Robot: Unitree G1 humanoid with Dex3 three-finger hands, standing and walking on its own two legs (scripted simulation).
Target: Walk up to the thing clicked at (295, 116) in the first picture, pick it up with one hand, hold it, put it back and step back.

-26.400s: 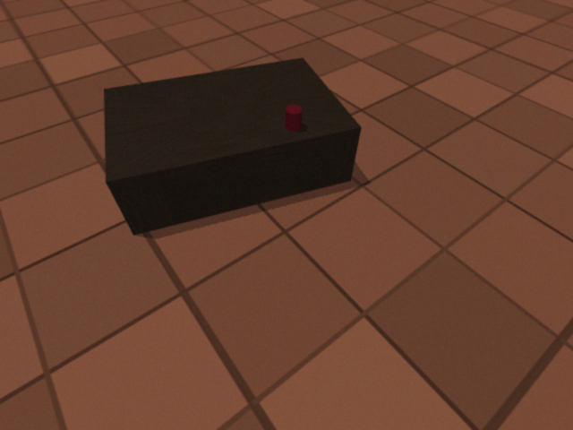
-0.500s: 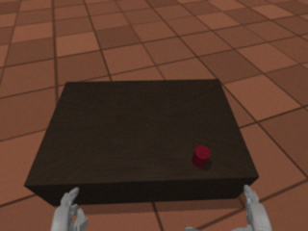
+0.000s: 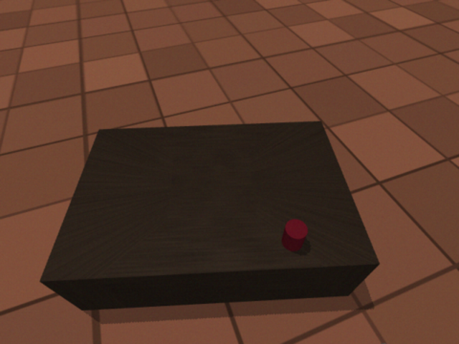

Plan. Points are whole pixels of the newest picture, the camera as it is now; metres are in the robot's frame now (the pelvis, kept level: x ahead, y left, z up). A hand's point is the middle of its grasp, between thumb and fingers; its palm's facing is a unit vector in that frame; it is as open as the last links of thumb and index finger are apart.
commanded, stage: stand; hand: right
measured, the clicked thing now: (294, 235) +0.50 -0.20 -0.37
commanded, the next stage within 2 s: none
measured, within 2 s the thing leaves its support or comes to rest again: neither
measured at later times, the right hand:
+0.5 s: hand out of the picture +0.04 -0.24 -0.13, palm faces -0.01 +0.94 -0.35, open 7.4 cm
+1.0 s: hand out of the picture +0.06 -0.24 -0.13, palm faces -0.03 +0.94 -0.33, open 7.4 cm
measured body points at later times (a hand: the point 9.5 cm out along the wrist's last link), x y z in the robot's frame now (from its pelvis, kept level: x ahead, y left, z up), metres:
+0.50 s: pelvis -0.01 +0.00 +0.03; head -0.01 +0.01 +0.48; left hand +0.06 +0.30 -0.11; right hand +0.04 -0.29 -0.11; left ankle +0.00 +0.15 -0.71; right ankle +0.02 -0.13 -0.71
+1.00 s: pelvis +0.00 +0.01 +0.03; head +0.02 +0.01 +0.48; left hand +0.06 +0.30 -0.11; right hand +0.06 -0.29 -0.11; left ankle +0.00 +0.15 -0.71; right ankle +0.02 -0.13 -0.71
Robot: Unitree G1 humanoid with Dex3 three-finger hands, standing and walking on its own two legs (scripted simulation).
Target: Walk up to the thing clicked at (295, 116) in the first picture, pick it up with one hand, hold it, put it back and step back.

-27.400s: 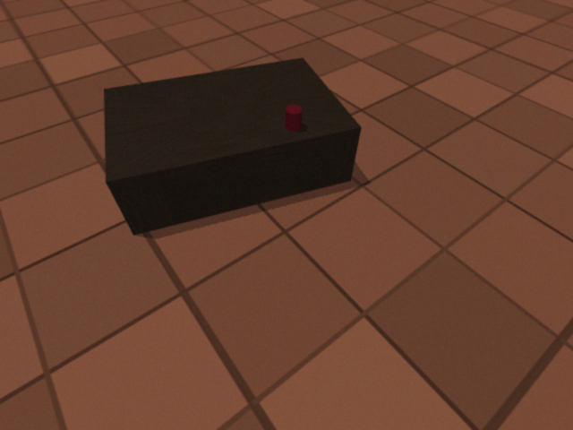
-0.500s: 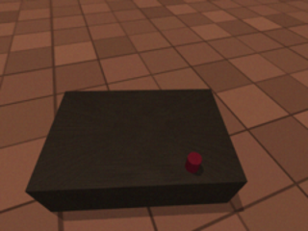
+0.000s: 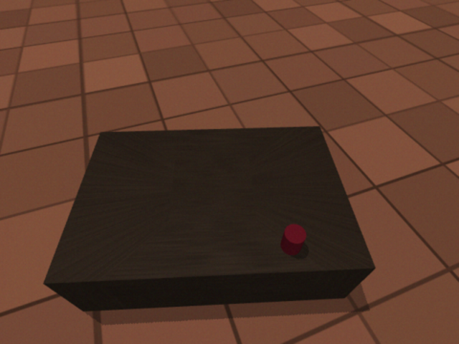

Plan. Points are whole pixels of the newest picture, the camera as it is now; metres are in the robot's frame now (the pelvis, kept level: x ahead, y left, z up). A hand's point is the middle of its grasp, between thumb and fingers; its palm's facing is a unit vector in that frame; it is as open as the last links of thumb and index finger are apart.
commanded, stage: stand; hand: right
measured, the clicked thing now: (292, 239) +0.50 -0.21 -0.40
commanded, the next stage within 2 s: step back in 1.04 s
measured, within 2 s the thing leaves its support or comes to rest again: neither
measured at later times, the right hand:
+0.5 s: hand out of the picture +0.08 -0.25 -0.16, palm faces -0.01 +0.94 -0.34, open 7.4 cm
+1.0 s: hand out of the picture +0.06 -0.25 -0.16, palm faces +0.00 +0.94 -0.33, open 7.4 cm
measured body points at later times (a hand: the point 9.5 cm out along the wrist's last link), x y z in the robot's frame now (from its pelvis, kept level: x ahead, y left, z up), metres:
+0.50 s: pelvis +0.01 +0.00 +0.00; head +0.02 +0.00 +0.45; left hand +0.09 +0.30 -0.13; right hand +0.08 -0.30 -0.13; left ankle +0.00 +0.15 -0.74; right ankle +0.02 -0.14 -0.74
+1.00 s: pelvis +0.00 +0.00 +0.00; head +0.01 +0.00 +0.45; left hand +0.08 +0.30 -0.13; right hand +0.06 -0.30 -0.13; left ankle +0.00 +0.15 -0.74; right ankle +0.02 -0.14 -0.74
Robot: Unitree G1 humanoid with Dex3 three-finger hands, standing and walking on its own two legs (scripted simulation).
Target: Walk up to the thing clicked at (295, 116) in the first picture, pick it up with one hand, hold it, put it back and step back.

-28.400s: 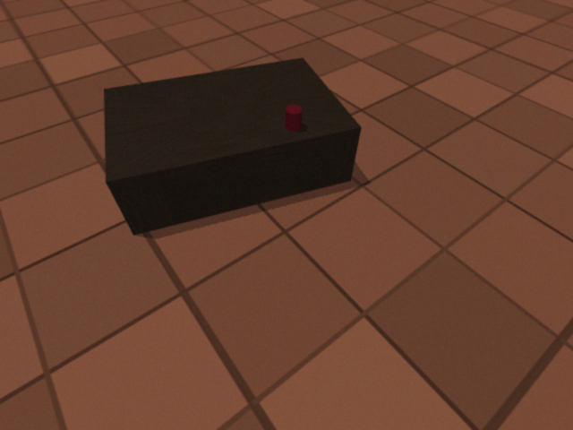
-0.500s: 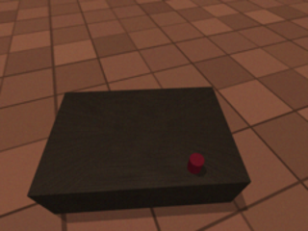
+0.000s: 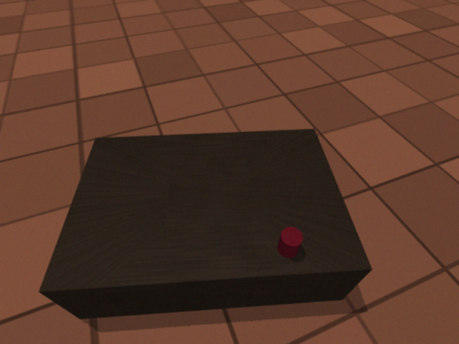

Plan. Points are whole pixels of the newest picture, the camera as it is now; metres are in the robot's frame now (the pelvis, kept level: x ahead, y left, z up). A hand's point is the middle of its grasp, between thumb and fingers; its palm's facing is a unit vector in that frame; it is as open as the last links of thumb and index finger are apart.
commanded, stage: stand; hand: right
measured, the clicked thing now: (289, 242) +0.50 -0.20 -0.41
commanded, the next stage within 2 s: step back in 0.04 s
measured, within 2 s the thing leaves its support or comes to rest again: neither
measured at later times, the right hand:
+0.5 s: hand out of the picture -0.01 -0.24 -0.16, palm faces -0.02 +0.91 -0.40, open 7.4 cm
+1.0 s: hand out of the picture -0.09 -0.25 -0.18, palm faces -0.04 +0.91 -0.40, open 7.4 cm
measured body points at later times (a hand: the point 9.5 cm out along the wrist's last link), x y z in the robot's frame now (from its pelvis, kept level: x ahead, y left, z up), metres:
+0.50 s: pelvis -0.07 +0.03 -0.02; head -0.01 +0.05 +0.42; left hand +0.06 +0.34 -0.15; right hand -0.01 -0.29 -0.13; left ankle -0.01 +0.15 -0.75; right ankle -0.09 -0.12 -0.67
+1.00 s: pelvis -0.18 +0.02 -0.03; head -0.11 +0.02 +0.42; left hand -0.06 +0.33 -0.14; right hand -0.09 -0.30 -0.15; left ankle -0.19 +0.12 -0.75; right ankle -0.16 -0.11 -0.75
